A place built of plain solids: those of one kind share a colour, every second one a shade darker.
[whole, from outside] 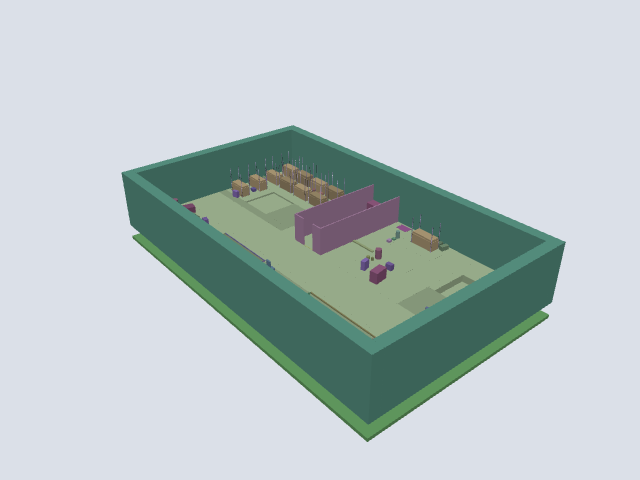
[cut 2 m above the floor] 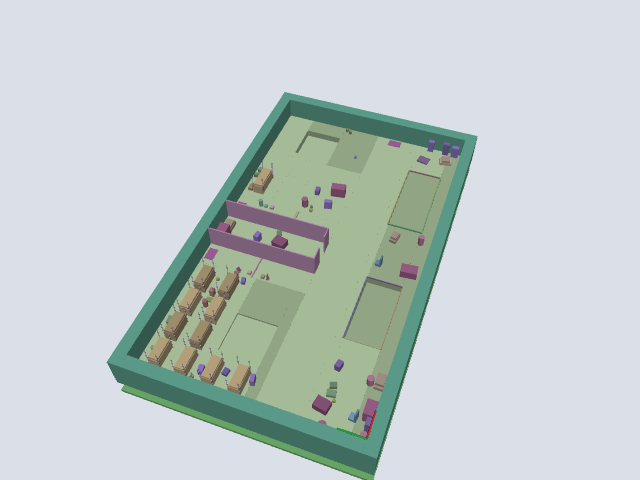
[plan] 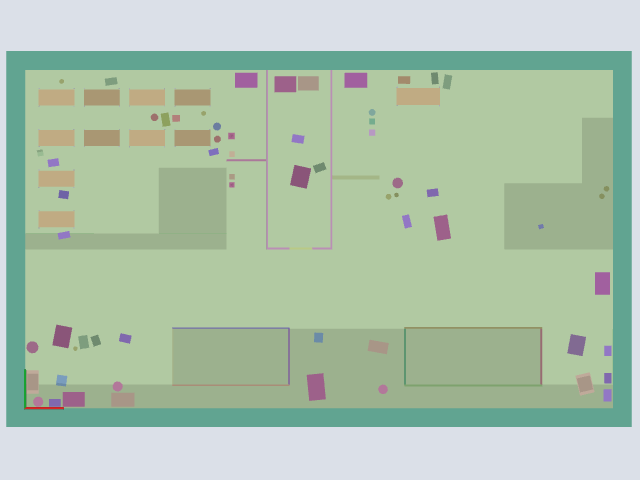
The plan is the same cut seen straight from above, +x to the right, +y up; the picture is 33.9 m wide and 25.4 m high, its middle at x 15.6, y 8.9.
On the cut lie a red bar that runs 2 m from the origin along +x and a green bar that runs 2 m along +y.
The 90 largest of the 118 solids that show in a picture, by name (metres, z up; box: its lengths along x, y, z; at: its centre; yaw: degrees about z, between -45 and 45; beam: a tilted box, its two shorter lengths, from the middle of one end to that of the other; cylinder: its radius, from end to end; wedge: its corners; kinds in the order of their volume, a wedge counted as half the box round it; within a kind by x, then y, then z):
{
 "floor_1": {"box": [3.6, 3.47, 2.1], "at": [1.8, 10.98, -1.05]},
 "floor_2": {"box": [7.85, 2.95, 2.1], "at": [3.92, 2.73, -1.05]},
 "floor_3": {"box": [10.65, 0.85, 2.1], "at": [5.33, 8.82, -1.05]},
 "floor_4": {"box": [3.47, 3.47, 1.94], "at": [5.33, 10.98, -1.13]},
 "floor_5": {"box": [10.65, 5.18, 2.1], "at": [5.33, 15.31, -1.05]},
 "floor_6": {"box": [3.58, 3.47, 2.1], "at": [8.86, 10.98, -1.05]},
 "floor_7": {"box": [6.07, 2.95, 1.44], "at": [10.88, 2.73, -1.38]},
 "floor_8": {"box": [2.1, 9.5, 1.0], "at": [11.7, 13.15, -0.5]},
 "floor_9": {"box": [3.5, 9.5, 1.0], "at": [14.5, 13.15, -0.5]},
 "floor_10": {"box": [31.1, 1.25, 2.1], "at": [15.55, 0.62, -1.05]},
 "floor_11": {"box": [31.1, 0.6, 2.1], "at": [15.55, 4.5, -1.05]},
 "floor_12": {"box": [31.1, 3.6, 1.0], "at": [15.55, 6.6, -0.5]},
 "floor_13": {"box": [6.23, 2.95, 2.1], "at": [17.04, 2.73, -1.05]},
 "floor_14": {"box": [2.5, 9.5, 1.0], "at": [17.5, 13.15, -0.5]},
 "floor_15": {"box": [4.1, 4.45, 1.0], "at": [20.8, 10.62, -0.5]},
 "floor_16": {"box": [4.1, 2.1, 1.0], "at": [20.8, 13.9, -0.5]},
 "floor_17": {"box": [4.1, 2.95, 1.0], "at": [20.8, 16.43, -0.5]},
 "floor_18": {"box": [7.11, 2.95, 2.1], "at": [23.7, 2.73, -1.05]},
 "floor_19": {"box": [2.5, 9.5, 1.0], "at": [24.1, 13.15, -0.5]},
 "floor_20": {"box": [0.65, 3.47, 2.1], "at": [25.68, 13.63, -1.05]},
 "floor_21": {"box": [3.47, 3.47, 1.46], "at": [27.73, 13.63, -1.37]},
 "floor_22": {"box": [5.75, 3.5, 2.1], "at": [28.23, 10.15, -1.05]},
 "floor_23": {"box": [5.75, 2.53, 2.1], "at": [28.23, 16.64, -1.05]},
 "floor_24": {"box": [3.84, 2.95, 2.1], "at": [29.18, 2.73, -1.05]},
 "floor_25": {"box": [1.63, 3.47, 2.1], "at": [30.29, 13.63, -1.05]},
 "wall_1": {"box": [1.0, 17.9, 5.5], "at": [-0.5, 8.95, 1.75]},
 "wall_2": {"box": [33.1, 1.0, 5.5], "at": [15.55, -0.5, 1.75]},
 "wall_3": {"box": [33.1, 1.0, 5.5], "at": [15.55, 18.4, 1.75]},
 "wall_4": {"box": [1.0, 17.9, 5.5], "at": [31.6, 8.95, 1.75]},
 "floor_base_1": {"box": [33.1, 19.9, 0.3], "at": [15.55, 8.95, -2.35]},
 "piece_1": {"box": [1.9, 0.85, 0.93], "at": [1.66, 9.99, 0.47]},
 "piece_2": {"box": [1.82, 0.77, 0.17], "at": [1.66, 9.99, 1.01]},
 "piece_3": {"box": [1.9, 0.85, 0.93], "at": [1.66, 12.14, 0.47]},
 "piece_4": {"box": [1.82, 0.77, 0.17], "at": [1.66, 12.14, 1.01]},
 "piece_5": {"box": [1.9, 0.85, 0.93], "at": [1.66, 14.29, 0.47]},
 "piece_6": {"box": [1.82, 0.77, 0.12], "at": [1.66, 14.29, 0.99]},
 "piece_7": {"box": [1.9, 0.85, 0.93], "at": [1.66, 16.45, 0.47]},
 "piece_8": {"box": [1.82, 0.77, 0.2], "at": [1.66, 16.45, 1.03]},
 "piece_9": {"box": [1.9, 0.85, 0.93], "at": [4.05, 14.29, 0.47]},
 "piece_10": {"box": [1.82, 0.77, 0.15], "at": [4.05, 14.29, 1.0]},
 "piece_11": {"box": [1.9, 0.85, 0.93], "at": [4.05, 16.45, 0.47]},
 "piece_12": {"box": [1.82, 0.77, 0.24], "at": [4.05, 16.45, 1.05]},
 "piece_13": {"box": [1.9, 0.85, 0.93], "at": [6.46, 14.29, 0.47]},
 "piece_14": {"box": [1.82, 0.77, 0.17], "at": [6.46, 14.29, 1.01]},
 "piece_15": {"box": [1.9, 0.85, 0.93], "at": [6.46, 16.45, 0.47]},
 "piece_16": {"box": [1.82, 0.77, 0.21], "at": [6.46, 16.45, 1.03]},
 "piece_17": {"box": [1.9, 0.85, 0.93], "at": [8.86, 14.29, 0.47]},
 "piece_18": {"box": [1.82, 0.77, 0.17], "at": [8.86, 14.29, 1.01]},
 "piece_19": {"box": [1.9, 0.85, 0.93], "at": [8.86, 16.45, 0.47]},
 "piece_20": {"box": [1.82, 0.77, 0.22], "at": [8.86, 16.45, 1.04]},
 "piece_21": {"box": [2.3, 0.9, 0.92], "at": [20.8, 16.5, 0.46]},
 "piece_22": {"box": [2.22, 0.82, 0.18], "at": [20.8, 16.5, 1.01]},
 "part_1": {"box": [0.1, 9.4, 2.65], "at": [12.8, 13.2, 1.27]},
 "part_2": {"box": [1.24, 0.1, 2.65], "at": [13.37, 8.45, 1.27]},
 "part_3": {"box": [1.06, 0.1, 2.65], "at": [15.72, 8.45, 1.27]},
 "part_4": {"box": [0.1, 9.4, 2.65], "at": [16.2, 13.2, 1.27]},
 "pallet_load_1": {"box": [0.87, 1.12, 0.63], "at": [1.97, 3.8, 0.32], "yaw": -10.9},
 "pallet_load_2": {"box": [1.17, 0.79, 1.22], "at": [2.56, 0.47, 0.61]},
 "pallet_load_3": {"box": [1.15, 0.85, 1.22], "at": [13.77, 17.14, 0.61]},
 "pallet_load_4": {"box": [0.91, 1.1, 0.67], "at": [14.57, 12.25, 0.34], "yaw": -12.5},
 "pallet_load_5": {"box": [0.89, 1.39, 0.73], "at": [15.4, 1.12, 0.36], "yaw": 5.7},
 "pallet_load_6": {"box": [0.74, 1.29, 1.01], "at": [22.07, 9.55, 0.51], "yaw": 9.3},
 "crate_stack_1": {"box": [0.58, 0.4, 0.64], "at": [1.49, 12.99, 0.32], "yaw": 8.5},
 "crate_stack_2": {"box": [0.62, 0.42, 1.19], "at": [1.57, 0.28, 0.59]},
 "crate_stack_3": {"box": [0.64, 0.35, 0.67], "at": [2.05, 9.15, 0.34], "yaw": 10.8},
 "crate_stack_4": {"box": [0.61, 0.44, 0.68], "at": [5.29, 3.69, 0.34], "yaw": -12.3},
 "crate_stack_5": {"box": [0.64, 0.43, 0.85], "at": [14.44, 14.25, 0.42], "yaw": -8.6},
 "crate_stack_6": {"box": [0.39, 0.69, 0.83], "at": [20.2, 9.88, 0.41], "yaw": 13.7},
 "crate_stack_7": {"box": [0.6, 0.4, 0.53], "at": [21.56, 11.4, 0.27], "yaw": 6.7},
 "crate_stack_8": {"box": [0.43, 0.65, 1.12], "at": [30.82, 0.68, 0.56]},
 "crate_stack_9": {"box": [0.39, 0.56, 1.3], "at": [30.84, 1.58, 0.65]},
 "crate_stack_10": {"box": [0.39, 0.54, 1.17], "at": [30.84, 3.03, 0.58]},
 "sack_pile_1": {"box": [0.65, 1.25, 0.3], "at": [0.4, 1.38, 0.15]},
 "sack_pile_2": {"box": [0.59, 0.88, 0.29], "at": [0.4, 1.38, 0.45]},
 "sack_pile_3": {"box": [1.24, 0.75, 0.3], "at": [5.17, 0.45, 0.15]},
 "sack_pile_4": {"box": [0.87, 0.68, 0.29], "at": [5.17, 0.45, 0.45]},
 "sack_pile_5": {"box": [1.1, 0.76, 0.38], "at": [14.99, 17.19, 0.19]},
 "sack_pile_6": {"box": [0.77, 0.68, 0.25], "at": [14.99, 17.19, 0.51]},
 "sack_pile_7": {"box": [1.04, 0.6, 0.29], "at": [18.68, 3.24, 0.14], "yaw": -10.0},
 "sack_pile_8": {"box": [0.79, 1.09, 0.28], "at": [29.62, 1.28, 0.14], "yaw": 13.4},
 "sack_pile_9": {"box": [0.71, 0.76, 0.23], "at": [29.62, 1.28, 0.4], "yaw": 13.4},
 "barrel_1": {"cylinder": 0.32, "from": [0.39, 3.22, 0.0], "to": [0.39, 3.22, 0.9]},
 "barrel_2": {"cylinder": 0.27, "from": [0.69, 0.34, 0.0], "to": [0.69, 0.34, 0.86]},
 "barrel_3": {"cylinder": 0.27, "from": [4.89, 1.15, 0.0], "to": [4.89, 1.15, 0.8]},
 "barrel_4": {"cylinder": 0.25, "from": [18.93, 1.0, 0.0], "to": [18.93, 1.0, 0.9]},
 "barrel_5": {"cylinder": 0.28, "from": [19.71, 11.92, 0.0], "to": [19.71, 11.92, 0.87]},
 "pallet_1": {"box": [0.83, 1.04, 0.18], "at": [29.18, 3.34, 0.04], "yaw": -10.7},
 "crate_1": {"box": [0.4, 0.75, 0.4], "at": [22.34, 17.27, 0.2], "yaw": -9.7},
 "low_kerb91N_1": {"box": [7.31, 0.1, 0.14], "at": [23.7, 4.25, 0.02]},
 "low_kerb91S_1": {"box": [7.31, 0.1, 0.14], "at": [23.7, 1.2, 0.02]}
}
